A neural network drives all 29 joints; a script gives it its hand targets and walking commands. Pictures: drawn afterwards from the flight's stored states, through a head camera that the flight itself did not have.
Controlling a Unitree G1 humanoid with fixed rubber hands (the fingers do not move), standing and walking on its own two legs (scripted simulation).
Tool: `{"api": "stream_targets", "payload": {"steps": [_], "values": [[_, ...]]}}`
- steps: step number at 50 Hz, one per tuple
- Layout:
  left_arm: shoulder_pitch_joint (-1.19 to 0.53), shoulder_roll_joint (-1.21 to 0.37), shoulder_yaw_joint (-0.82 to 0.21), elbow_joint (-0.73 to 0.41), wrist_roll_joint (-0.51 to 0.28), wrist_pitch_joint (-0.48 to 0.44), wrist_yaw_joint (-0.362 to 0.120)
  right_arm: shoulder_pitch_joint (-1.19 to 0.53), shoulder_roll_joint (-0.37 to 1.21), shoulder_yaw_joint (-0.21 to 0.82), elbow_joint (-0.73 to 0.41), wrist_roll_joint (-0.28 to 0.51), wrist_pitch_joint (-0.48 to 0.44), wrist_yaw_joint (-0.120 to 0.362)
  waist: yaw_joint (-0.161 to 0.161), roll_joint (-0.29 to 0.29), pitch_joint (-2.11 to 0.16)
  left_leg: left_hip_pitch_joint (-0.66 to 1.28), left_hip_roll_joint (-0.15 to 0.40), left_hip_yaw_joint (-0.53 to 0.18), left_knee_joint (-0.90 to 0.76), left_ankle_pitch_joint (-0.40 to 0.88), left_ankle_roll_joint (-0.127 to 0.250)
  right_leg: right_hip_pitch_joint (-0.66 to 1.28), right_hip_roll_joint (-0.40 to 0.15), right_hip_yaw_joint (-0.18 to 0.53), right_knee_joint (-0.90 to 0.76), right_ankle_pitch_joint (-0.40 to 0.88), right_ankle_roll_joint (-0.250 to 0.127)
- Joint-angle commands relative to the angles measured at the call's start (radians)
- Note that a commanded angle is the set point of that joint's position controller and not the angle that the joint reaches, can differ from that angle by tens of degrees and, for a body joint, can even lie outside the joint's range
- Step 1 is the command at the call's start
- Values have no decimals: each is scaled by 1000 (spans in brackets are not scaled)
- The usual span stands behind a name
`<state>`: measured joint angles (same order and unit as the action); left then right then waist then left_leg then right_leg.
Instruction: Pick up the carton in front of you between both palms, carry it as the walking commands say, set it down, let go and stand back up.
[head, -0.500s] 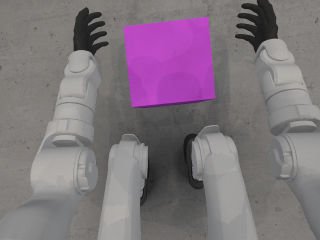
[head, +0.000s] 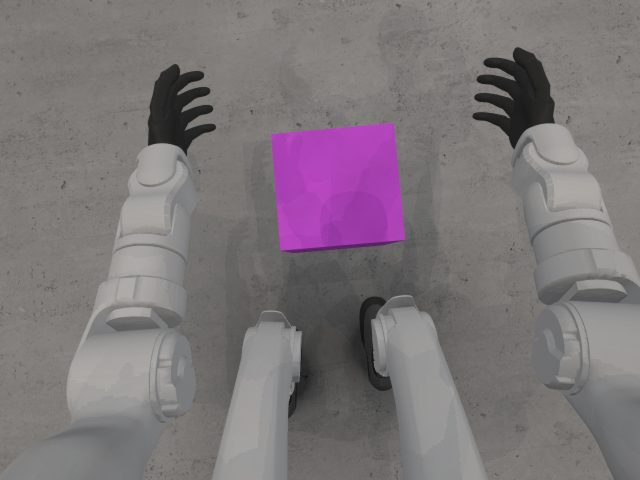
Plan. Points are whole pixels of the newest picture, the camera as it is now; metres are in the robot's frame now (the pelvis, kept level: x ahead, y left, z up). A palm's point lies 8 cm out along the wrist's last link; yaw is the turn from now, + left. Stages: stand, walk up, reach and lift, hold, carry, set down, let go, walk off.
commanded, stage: set down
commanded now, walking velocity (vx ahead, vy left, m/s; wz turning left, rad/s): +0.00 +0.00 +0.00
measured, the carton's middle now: (335, 198) +0.47 -0.03 -0.44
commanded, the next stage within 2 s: let go in 0.16 s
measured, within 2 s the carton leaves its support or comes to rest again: neither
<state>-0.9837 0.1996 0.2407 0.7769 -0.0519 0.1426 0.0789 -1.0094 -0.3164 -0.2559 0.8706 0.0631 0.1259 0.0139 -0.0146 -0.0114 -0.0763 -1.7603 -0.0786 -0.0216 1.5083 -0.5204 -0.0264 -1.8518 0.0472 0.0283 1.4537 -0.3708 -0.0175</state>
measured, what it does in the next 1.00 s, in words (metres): rises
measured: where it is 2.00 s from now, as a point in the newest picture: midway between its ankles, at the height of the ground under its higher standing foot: (331, 373)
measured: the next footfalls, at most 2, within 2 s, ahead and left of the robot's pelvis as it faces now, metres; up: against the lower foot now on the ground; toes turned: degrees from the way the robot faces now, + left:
none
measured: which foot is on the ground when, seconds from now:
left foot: down 0.00-1.00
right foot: down 0.00-1.00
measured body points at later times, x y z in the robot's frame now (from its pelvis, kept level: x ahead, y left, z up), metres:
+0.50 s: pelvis +0.06 +0.00 +0.14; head +0.30 -0.02 +0.52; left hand +0.43 +0.19 +0.01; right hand +0.42 -0.25 +0.01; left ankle +0.06 +0.12 -0.53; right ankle +0.11 -0.10 -0.53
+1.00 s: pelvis +0.10 +0.02 +0.21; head +0.16 +0.03 +0.65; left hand +0.29 +0.25 +0.12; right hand +0.27 -0.22 +0.13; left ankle +0.07 +0.12 -0.53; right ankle +0.11 -0.10 -0.53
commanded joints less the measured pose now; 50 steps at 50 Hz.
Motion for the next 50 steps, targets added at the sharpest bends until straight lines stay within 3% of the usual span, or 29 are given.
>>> {"api": "stream_targets", "payload": {"steps": [1, 2, 4, 5, 6, 7, 8, 9, 10, 14, 15, 17, 19, 23, 24, 25, 27, 30, 31, 32, 33, 34, 35, 36, 37, 38, 39, 42, 50], "values": [[-164, 67, 24, -96, 12, -40, -17, -197, -102, -37, -120, -32, -35, 3, 8, -59, -931, 284, -6, 64, -278, 205, -19, 906, -3, -18, -198, 265, 45], [-158, 92, 31, -82, 27, -45, -22, -163, -109, -51, -110, -46, -39, -1, -29, -62, -914, 339, 2, 49, -307, 178, -18, 931, -2, -20, -231, 249, 50], [-128, 89, 32, -73, 42, -50, -35, -140, -78, -36, -115, -37, -41, -2, 9, -18, -877, 345, -6, 62, -347, 173, -21, 984, -6, 1, -282, 240, 42], [-177, 111, 36, -70, 41, -51, -37, -159, -73, -46, -67, -58, -40, -5, -11, -71, -873, 328, 1, 47, -393, 195, -13, 999, -3, -9, -292, 273, 48], [-158, 79, 13, -124, 28, -55, -40, -133, -93, -55, -123, -42, -48, -4, -13, 11, -986, 427, -9, 59, -408, 259, -25, 1081, -1, -3, -299, 358, 37], [-121, 77, 18, -94, 14, -58, -40, -122, -49, -35, -122, -50, -52, -2, 15, -47, -958, 437, 2, 45, -424, 307, -18, 1049, -2, -17, -312, 367, 48], [-96, 69, 12, -109, 24, -67, -39, -117, -88, -34, -136, -35, -58, 5, 17, -7, -939, 457, 1, 45, -440, 309, -25, 1085, -9, -6, -322, 400, 37], [-52, 54, 23, -95, 28, -64, -33, -85, -91, -52, -140, -58, -60, 11, -10, -43, -967, 488, 3, 35, -464, 337, -27, 1140, 6, -15, -343, 429, 41], [-19, 81, 28, -63, 86, -63, -34, -31, -64, -48, -93, -74, -59, 13, 7, 16, -896, 495, 2, 49, -464, 325, -29, 1110, -10, 14, -389, 442, 31], [127, 63, 3, -136, 111, -70, -45, 159, -26, -31, -146, -100, -66, 19, -8, -2, -907, 618, 10, 30, -564, 425, -22, 1243, -9, -6, -459, 525, 36], [220, 53, 18, -175, 147, -76, -45, 231, -28, -22, -178, -125, -67, 16, 13, 7, -898, 645, 1, 36, -573, 424, -25, 1302, -16, 29, -484, 553, 23], [335, 54, -5, -169, 151, -85, -54, 294, -18, -6, -233, -145, -80, 24, 15, -50, -876, 629, 3, 28, -620, 447, -13, 1423, -19, 28, -501, 606, 31], [358, 42, -32, -229, 139, -95, -59, 380, -3, 12, -269, -127, -88, 27, -4, -28, -805, 715, 14, 24, -653, 452, -8, 1410, -23, 32, -559, 578, 26], [494, 72, -53, -271, 123, -125, -79, 477, 5, 34, -329, -91, -112, 21, 21, 8, -733, 787, 23, 4, -730, 436, -4, 1507, -37, 62, -603, 611, 24], [518, 65, -56, -312, 105, -132, -83, 558, -5, 24, -356, -108, -120, 22, -18, -49, -744, 844, 27, -14, -746, 468, 4, 1552, -39, 53, -627, 640, 28], [550, 61, -75, -270, 92, -136, -86, 591, 20, 60, -328, -84, -128, 27, 15, -10, -666, 832, 26, -1, -751, 466, -1, 1533, -43, 70, -636, 660, 23], [666, 61, -65, -216, 92, -151, -97, 642, 35, 72, -358, -80, -145, 24, 17, -43, -576, 845, 36, -4, -796, 486, 0, 1534, -43, 63, -681, 678, 30], [818, 34, -109, -304, 76, -179, -102, 826, 26, 125, -352, -55, -150, 24, 35, -34, -604, 948, 25, -10, -831, 501, -1, 1714, -53, 82, -700, 756, 27], [805, 55, -108, -256, 69, -178, -109, 836, 4, 69, -351, -89, -161, 20, -2, -71, -528, 908, 31, -12, -861, 478, 7, 1696, -50, 68, -718, 744, 31], [874, 65, -132, -303, 51, -186, -108, 926, 58, 135, -379, -51, -164, 22, 32, -54, -510, 991, 32, -18, -871, 533, 11, 1706, -45, 65, -739, 716, 33], [891, 65, -125, -290, 56, -185, -109, 915, 5, 92, -407, -84, -172, 21, 3, -58, -516, 1023, 40, -22, -879, 535, 7, 1690, -37, 54, -752, 698, 31], [937, 60, -131, -287, 61, -185, -104, 937, 47, 132, -416, -37, -172, 19, 42, 6, -476, 1105, 36, -21, -888, 584, 10, 1666, -40, 52, -776, 701, 36], [952, 67, -133, -340, 51, -188, -107, 1003, 24, 114, -434, -56, -179, 18, -6, -42, -470, 1162, 43, -28, -892, 588, 10, 1681, -35, 57, -800, 705, 37], [949, 69, -109, -363, 50, -190, -110, 1007, 40, 137, -444, -48, -173, 19, 29, -30, -429, 1122, 34, -14, -935, 548, 7, 1750, -46, 58, -834, 685, 26], [1021, 72, -146, -332, 51, -190, -113, 1062, 27, 145, -428, -41, -176, 16, 10, -45, -375, 1154, 42, -21, -966, 538, 14, 1752, -41, 53, -849, 689, 32], [1030, 79, -137, -409, 56, -195, -107, 1075, 15, 145, -470, -43, -186, 21, 42, 7, -376, 1259, 41, -33, -964, 597, 11, 1735, -38, 59, -858, 660, 27], [1072, 86, -145, -401, 63, -190, -106, 1124, 20, 142, -445, -39, -178, 26, 13, 2, -328, 1288, 58, -35, -993, 580, 9, 1742, -28, 43, -890, 632, 27], [1130, 73, -169, -427, 50, -171, -111, 1168, 23, 158, -477, -31, -160, 38, 21, 62, -190, 1410, 78, -54, -1061, 596, 15, 1715, -11, 14, -965, 466, 22], [1196, 50, -217, -462, 35, -92, -135, 1185, -4, 174, -540, -34, -71, 55, 18, 90, 99, 1397, 114, -56, -1221, 325, 21, 1926, 9, -34, -999, 306, 34]]}}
